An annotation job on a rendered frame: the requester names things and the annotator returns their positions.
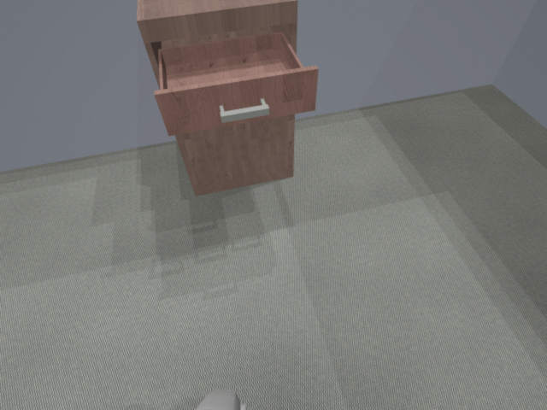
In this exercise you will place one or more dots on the drawer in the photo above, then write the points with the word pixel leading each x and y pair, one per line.
pixel 196 79

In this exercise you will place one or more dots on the cabinet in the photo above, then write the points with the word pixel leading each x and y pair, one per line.
pixel 235 156

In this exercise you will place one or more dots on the handle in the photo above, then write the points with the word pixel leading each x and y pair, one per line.
pixel 244 113

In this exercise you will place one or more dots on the robot left thigh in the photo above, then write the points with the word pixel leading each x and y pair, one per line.
pixel 221 400

